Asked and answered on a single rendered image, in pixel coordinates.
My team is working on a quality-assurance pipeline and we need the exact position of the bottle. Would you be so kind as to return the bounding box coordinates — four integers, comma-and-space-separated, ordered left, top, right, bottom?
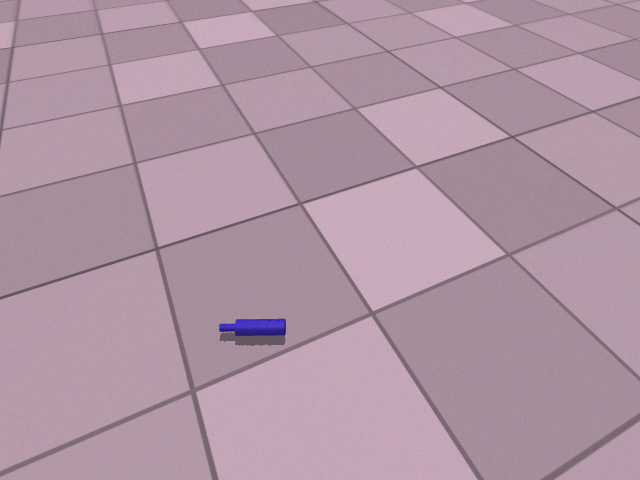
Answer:
219, 319, 286, 336

